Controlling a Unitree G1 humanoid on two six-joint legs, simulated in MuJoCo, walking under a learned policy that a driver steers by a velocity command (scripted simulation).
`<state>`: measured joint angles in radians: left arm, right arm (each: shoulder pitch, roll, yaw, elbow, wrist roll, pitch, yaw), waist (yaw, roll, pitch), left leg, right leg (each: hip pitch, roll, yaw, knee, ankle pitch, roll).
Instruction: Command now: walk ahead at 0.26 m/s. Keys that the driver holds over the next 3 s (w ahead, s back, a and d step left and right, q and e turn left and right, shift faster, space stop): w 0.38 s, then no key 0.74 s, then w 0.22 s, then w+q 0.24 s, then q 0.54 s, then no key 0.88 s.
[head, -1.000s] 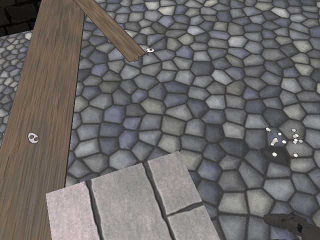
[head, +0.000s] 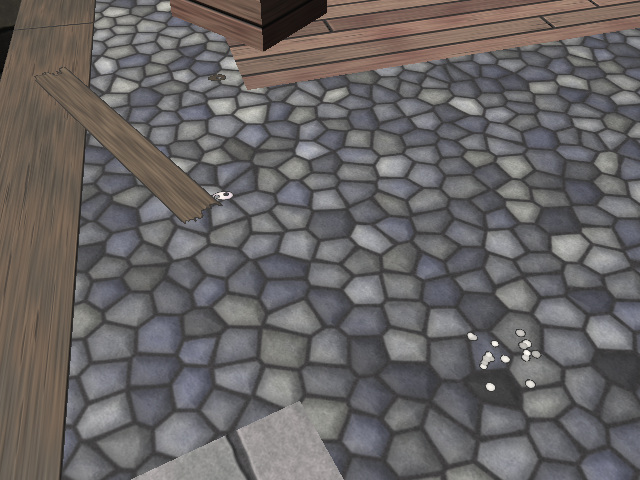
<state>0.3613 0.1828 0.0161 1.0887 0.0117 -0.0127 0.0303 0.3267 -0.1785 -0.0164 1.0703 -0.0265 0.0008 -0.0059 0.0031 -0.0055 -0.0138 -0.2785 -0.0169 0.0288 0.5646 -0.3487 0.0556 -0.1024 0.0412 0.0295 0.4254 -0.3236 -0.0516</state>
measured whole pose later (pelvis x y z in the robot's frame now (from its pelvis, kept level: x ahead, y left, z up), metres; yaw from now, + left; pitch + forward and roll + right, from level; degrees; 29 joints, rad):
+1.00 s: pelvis +0.32 +0.02 +0.00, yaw +1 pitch -1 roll -1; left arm 0.29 0.16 0.01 1.07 0.01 -0.02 0.02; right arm 0.28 -0.13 0.00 1.11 -0.03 0.01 -0.04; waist 0.01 0.00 0.01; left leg -0.21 0.03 0.00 0.49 -0.26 0.00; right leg -0.24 0.07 -0.12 0.41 -0.15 -0.10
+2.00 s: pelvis +0.61 +0.02 -0.02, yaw +18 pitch +0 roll +0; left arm 0.22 0.18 0.05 0.89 0.03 -0.03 0.04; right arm 0.16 -0.23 -0.07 0.90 -0.01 0.00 -0.01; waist -0.01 -0.01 0.10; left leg -0.38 -0.14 0.08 0.50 -0.12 0.16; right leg -0.47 -0.04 -0.01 1.28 -0.44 0.01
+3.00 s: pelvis +0.66 -0.02 +0.00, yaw +28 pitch -2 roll +0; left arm 0.24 0.22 0.03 1.01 0.01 0.00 0.03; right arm 0.21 -0.21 -0.02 1.07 -0.01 0.01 -0.04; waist 0.00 0.00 0.05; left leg -0.10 -0.02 -0.05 0.37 -0.23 0.01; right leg -0.13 0.03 0.00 0.38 -0.21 -0.03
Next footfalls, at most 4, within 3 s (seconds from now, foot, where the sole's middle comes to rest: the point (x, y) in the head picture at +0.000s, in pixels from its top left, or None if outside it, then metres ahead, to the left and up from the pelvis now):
0.56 right None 0.41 -0.04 -0.78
0.96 left None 0.36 0.14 -0.78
1.84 left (294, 408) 0.72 0.09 -0.78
2.42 right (373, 400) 0.74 -0.10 -0.78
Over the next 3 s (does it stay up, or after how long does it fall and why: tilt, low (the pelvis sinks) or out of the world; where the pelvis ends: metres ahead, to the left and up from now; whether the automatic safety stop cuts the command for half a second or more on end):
stays up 0.66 -0.02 0.00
